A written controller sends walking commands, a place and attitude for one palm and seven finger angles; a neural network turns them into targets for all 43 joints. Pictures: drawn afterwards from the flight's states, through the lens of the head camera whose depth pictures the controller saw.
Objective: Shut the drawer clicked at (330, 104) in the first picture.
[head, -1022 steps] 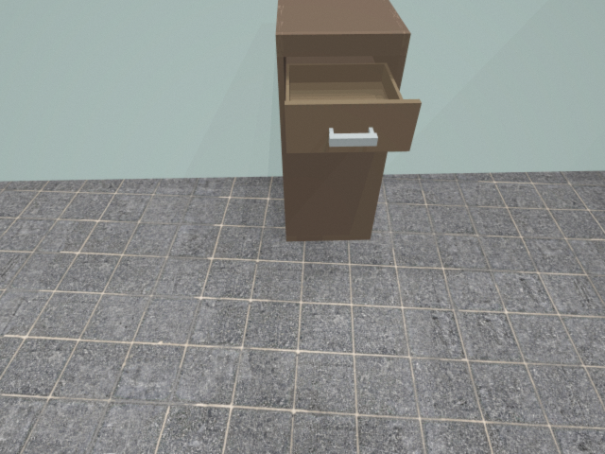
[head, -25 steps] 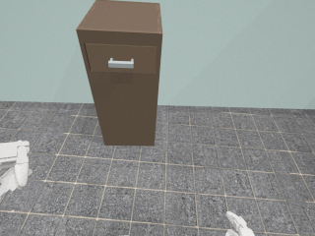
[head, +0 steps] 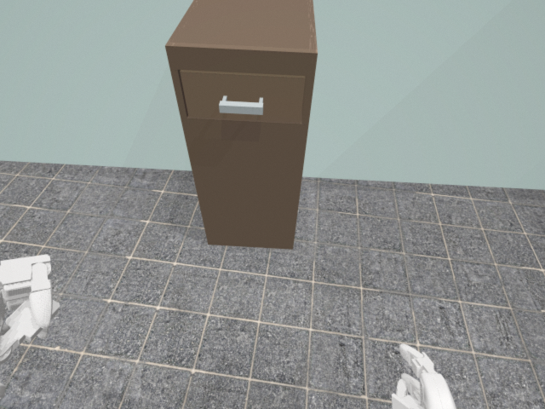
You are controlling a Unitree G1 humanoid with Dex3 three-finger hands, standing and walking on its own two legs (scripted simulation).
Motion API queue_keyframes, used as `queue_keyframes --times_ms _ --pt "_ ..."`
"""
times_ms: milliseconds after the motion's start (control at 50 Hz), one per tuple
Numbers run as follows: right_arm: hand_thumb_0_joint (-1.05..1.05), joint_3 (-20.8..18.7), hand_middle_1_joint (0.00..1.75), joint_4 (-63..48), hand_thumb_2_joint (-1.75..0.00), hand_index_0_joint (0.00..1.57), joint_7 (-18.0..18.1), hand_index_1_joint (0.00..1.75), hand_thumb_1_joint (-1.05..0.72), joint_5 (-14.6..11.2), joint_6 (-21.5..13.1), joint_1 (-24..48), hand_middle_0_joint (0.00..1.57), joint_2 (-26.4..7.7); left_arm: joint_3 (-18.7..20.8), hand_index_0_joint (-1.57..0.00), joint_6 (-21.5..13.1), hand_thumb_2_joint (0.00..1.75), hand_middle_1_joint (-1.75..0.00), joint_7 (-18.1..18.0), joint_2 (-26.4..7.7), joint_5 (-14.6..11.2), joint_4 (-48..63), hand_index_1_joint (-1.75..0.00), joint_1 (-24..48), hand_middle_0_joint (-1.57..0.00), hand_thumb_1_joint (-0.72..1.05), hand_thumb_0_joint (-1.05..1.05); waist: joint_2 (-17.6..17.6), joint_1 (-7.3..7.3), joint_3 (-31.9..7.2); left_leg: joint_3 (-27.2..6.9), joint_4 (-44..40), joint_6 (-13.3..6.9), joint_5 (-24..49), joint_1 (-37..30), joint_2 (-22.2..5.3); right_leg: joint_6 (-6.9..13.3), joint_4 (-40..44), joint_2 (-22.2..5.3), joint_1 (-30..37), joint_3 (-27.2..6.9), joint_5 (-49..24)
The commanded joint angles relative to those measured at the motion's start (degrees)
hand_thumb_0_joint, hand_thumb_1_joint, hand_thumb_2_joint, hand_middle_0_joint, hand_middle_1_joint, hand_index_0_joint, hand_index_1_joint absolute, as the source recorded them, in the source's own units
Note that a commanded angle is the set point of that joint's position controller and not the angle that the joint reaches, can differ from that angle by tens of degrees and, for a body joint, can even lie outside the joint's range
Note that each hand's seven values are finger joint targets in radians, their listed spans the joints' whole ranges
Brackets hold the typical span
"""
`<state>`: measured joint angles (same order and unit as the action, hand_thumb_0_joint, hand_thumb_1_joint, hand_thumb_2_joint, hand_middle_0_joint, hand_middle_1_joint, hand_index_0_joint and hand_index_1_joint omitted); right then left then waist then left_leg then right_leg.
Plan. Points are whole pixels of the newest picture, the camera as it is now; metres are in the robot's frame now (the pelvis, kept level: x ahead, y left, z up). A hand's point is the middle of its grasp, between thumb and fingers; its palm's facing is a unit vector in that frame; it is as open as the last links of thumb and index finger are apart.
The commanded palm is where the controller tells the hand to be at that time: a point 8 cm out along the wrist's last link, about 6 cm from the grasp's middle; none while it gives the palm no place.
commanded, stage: stop stepping back and stand still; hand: left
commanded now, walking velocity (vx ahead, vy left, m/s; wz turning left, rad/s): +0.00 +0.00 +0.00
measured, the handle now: (242, 103) +0.86 +0.14 -0.02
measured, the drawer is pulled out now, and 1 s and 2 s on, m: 0.00 0.00 0.00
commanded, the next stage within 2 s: let the arm hang, fingers relaxed in 0.30 s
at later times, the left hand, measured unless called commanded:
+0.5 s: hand (86, 343) +0.19 +0.26 +0.04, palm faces +0.18 -0.86 -0.49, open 3.2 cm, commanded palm none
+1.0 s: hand out of the picture -0.08 +0.18 -0.16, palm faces +0.04 -0.97 -0.25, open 5.5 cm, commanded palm none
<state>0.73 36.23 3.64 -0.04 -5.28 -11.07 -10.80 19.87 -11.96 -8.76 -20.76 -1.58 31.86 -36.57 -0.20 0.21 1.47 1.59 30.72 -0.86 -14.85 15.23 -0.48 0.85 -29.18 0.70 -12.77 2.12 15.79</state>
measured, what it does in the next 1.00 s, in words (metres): stands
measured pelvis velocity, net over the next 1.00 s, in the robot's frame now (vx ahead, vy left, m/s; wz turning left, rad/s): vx -0.03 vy -0.01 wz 0.03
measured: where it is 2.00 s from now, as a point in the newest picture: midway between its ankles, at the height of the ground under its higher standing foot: outside the picture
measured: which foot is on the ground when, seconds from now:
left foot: down 0.00-1.00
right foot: down 0.00-1.00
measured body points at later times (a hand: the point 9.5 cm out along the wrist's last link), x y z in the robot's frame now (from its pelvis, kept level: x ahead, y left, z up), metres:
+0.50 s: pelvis -0.01 +0.01 +0.00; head -0.01 -0.02 +0.45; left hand +0.17 +0.30 +0.07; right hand +0.16 -0.24 -0.11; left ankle +0.02 +0.11 -0.74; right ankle +0.00 -0.11 -0.74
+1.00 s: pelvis -0.03 -0.01 +0.00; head +0.00 -0.02 +0.45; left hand -0.08 +0.23 -0.14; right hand -0.08 -0.22 -0.16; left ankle +0.02 +0.11 -0.74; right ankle +0.00 -0.11 -0.74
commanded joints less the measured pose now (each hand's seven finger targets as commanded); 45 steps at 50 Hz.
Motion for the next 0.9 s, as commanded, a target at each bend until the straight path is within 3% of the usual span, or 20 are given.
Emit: queue_keyframes --times_ms 0,180,280,360,380,400,420,440,500,520,580,600,660,700,800,880 --pt "0.0 -2.3 0.3 -9.8 -0.9 0.2 1.1 0.3 -0.9 -0.3 -3.0 4.7 0.2 -7.0 6.4 -1.4 -3.5 0.9 -1.6 -1.1 -9.5 -0.2 13.1 -1.6 2.6 -1.4 0.9 0.0 -4.3 -0.05 -6.5 -7.9 -9.4 -1.8 16.9 -3.4 -7.0 -1.1 2.3 -2.7 3.7 -2.3 -12.3" --pt "0.0 -2.9 0.3 -10.5 -0.9 0.2 0.7 0.3 -0.9 -0.4 -2.6 4.6 0.2 -7.2 7.2 -1.4 -3.6 0.9 -1.6 -0.9 -9.2 -1.0 11.6 -1.6 -2.0 -1.4 0.9 0.0 -3.0 -0.29 -7.9 -4.6 -7.4 -0.2 16.3 -3.3 -4.5 -0.3 5.5 -4.0 5.7 -4.4 -17.4" --pt "0.0 -2.8 0.3 -10.8 -0.9 0.2 1.0 0.3 -0.9 -0.5 -2.2 4.9 0.2 -7.3 6.8 -1.4 -3.6 0.9 -1.6 -0.8 -9.1 -1.1 11.2 -1.6 -1.4 -1.4 0.9 0.0 -3.8 -0.24 -6.8 -4.9 -9.2 -0.3 13.9 -3.2 -4.7 -0.5 6.0 -3.5 4.6 -3.8 -14.3" --pt "0.0 -2.8 0.3 -10.8 -0.9 0.2 1.3 0.3 -0.9 -0.4 -2.3 5.4 0.2 -7.4 6.5 -1.4 -3.5 0.9 -1.6 -0.8 -9.2 -1.0 10.8 -1.6 0.0 -1.4 0.9 0.0 -2.3 -0.18 -5.3 -4.9 -10.0 -0.4 8.8 -1.9 -4.3 -0.6 7.8 -3.7 3.9 -4.3 -11.0" --pt "0.0 -6.3 0.3 3.9 -0.9 0.2 -4.5 0.3 -0.9 -0.4 -5.0 7.1 0.2 -18.9 -14.4 -1.4 5.0 0.9 -1.6 7.7 -4.0 4.5 -37.7 -1.6 9.1 -1.4 0.9 0.0 -2.4 -2.47 -0.6 -6.0 0.4 -1.3 17.0 2.1 -5.6 0.6 -0.7 -8.1 -4.4 -1.8 -17.7" --pt "0.0 -6.0 0.3 3.5 -0.9 0.2 -4.6 0.3 -0.9 -0.9 -1.2 1.9 0.2 -14.4 -12.7 -1.36 9.4 0.9 -1.56 8.6 -2.2 3.4 -39.4 -1.56 8.9 -1.36 0.9 0.0 -2.0 -1.8 -6.0 -5.1 -0.1 -0.7 16.1 -1.2 -5.3 0.8 1.0 -7.7 -4.3 -4.8 -13.1" --pt "0.0 -4.9 0.3 3.5 -0.9 0.2 -4.4 0.3 -0.9 -0.2 0.1 0.7 0.2 -12.4 -13.5 -1.32 10.4 0.9 -1.51 8.7 -0.2 3.3 -41.2 -1.51 10.4 -1.32 0.9 0.0 0.0 -1.49 -6.9 -6.7 -0.4 -1.8 11.0 -0.1 -6.0 1.0 0.5 -7.1 -5.3 -3.7 -6.8" --pt "0.0 -4.5 0.3 3.1 -0.9 0.2 -4.3 0.3 -0.9 0.2 1.1 0.3 0.2 -11.8 -14.2 -1.28 10.7 0.9 -1.47 8.7 -0.2 3.6 -43.8 -1.47 13.1 -1.28 0.9 0.0 5.1 -1.4 -6.3 -7.8 -1.0 -2.4 9.9 1.0 -6.0 1.2 0.4 -6.2 -5.1 -3.7 -4.8" --pt "0.0 -3.7 0.3 4.4 -0.9 0.2 -3.9 0.3 -0.9 1.3 2.9 1.5 0.2 -12.3 -15.1 -1.16 11.5 0.9 -1.34 8.6 -1.2 3.7 -54.3 -1.34 18.7 -1.16 0.9 0.0 10.9 -0.82 -3.3 -8.4 -2.2 -2.9 5.9 3.5 -4.3 2.4 2.7 -7.0 -3.6 -5.4 -2.9" --pt "0.0 -3.5 0.3 5.6 -0.9 0.2 -3.8 0.3 -0.9 1.6 3.7 1.6 0.2 -11.9 -15.6 -1.12 11.9 0.9 -1.3 8.4 -0.9 3.5 -58.5 -1.3 20.3 -1.12 0.9 0.0 10.7 -0.92 -1.9 -7.9 -2.4 -2.6 5.6 2.6 -3.7 2.9 3.7 -7.4 -4.9 -6.2 -2.0" --pt "0.0 -2.2 0.3 9.7 -0.9 0.2 -3.6 0.3 -0.9 1.9 5.1 0.9 0.2 -9.1 -17.1 -1.0 12.6 0.9 -1.17 7.9 0.2 3.0 -70.1 -1.17 21.9 -1.0 0.9 0.0 -0.6 -0.72 0.0 -7.9 -6.7 -2.0 3.9 2.6 -3.7 2.5 4.9 -6.4 -3.5 -6.0 1.2" --pt "0.0 -1.9 0.3 11.1 -0.9 0.2 -3.5 0.3 -0.9 1.8 5.3 0.4 0.2 -8.7 -17.4 -0.96 12.5 0.9 -1.12 7.8 0.2 2.8 -73.4 -1.12 21.9 -0.96 0.9 0.0 -2.7 -0.53 0.3 -8.3 -8.3 -1.9 2.5 3.1 -3.9 2.3 5.4 -5.9 -2.3 -6.0 1.9" --pt "0.0 -1.7 0.3 14.9 -0.9 0.2 -2.9 0.3 -0.9 1.4 5.4 -1.4 0.2 -7.6 -17.7 -0.84 12.1 0.9 -0.99 7.7 0.9 2.5 -81.3 -0.99 20.8 -0.84 0.9 0.0 -4.8 -0.13 -0.2 -8.1 -10.1 -1.6 -0.1 2.6 -3.9 2.3 7.7 -5.7 0.3 -6.0 2.2" --pt "0.0 -1.9 0.3 17.2 -0.9 0.2 -2.5 0.3 -0.9 1.7 5.7 -3.2 0.2 -6.2 -17.2 -0.76 12.0 0.9 -0.91 7.6 2.5 2.4 -85.2 -0.91 19.1 -0.76 0.9 0.0 -9.0 -0.13 -0.8 -7.5 -10.6 -1.5 -3.0 1.7 -3.8 2.7 9.0 -5.7 0.7 -5.9 3.0" --pt "0.0 -2.3 0.3 21.7 -0.9 0.2 -2.2 0.3 -0.9 1.4 6.2 -8.9 0.2 -4.8 -17.8 -0.56 11.9 0.9 -0.69 7.5 3.0 2.2 -90.7 -0.69 18.6 -0.56 0.9 0.0 -1.6 -0.74 0.8 -6.8 -10.3 -1.6 -3.5 0.2 -3.7 3.1 11.6 -6.1 -1.4 -5.5 6.4" --pt "0.0 -2.2 0.3 24.3 -0.9 0.2 -2.0 0.3 -0.9 1.2 6.2 -11.6 0.2 -3.4 -18.1 -0.4 11.7 0.9 -0.52 7.2 4.0 2.0 -93.6 -0.52 17.3 -0.4 0.9 0.0 0.4 -0.8 1.9 -6.3 -9.9 -1.6 -1.2 -1.1 -3.8 3.2 11.9 -6.2 -2.5 -5.1 6.5"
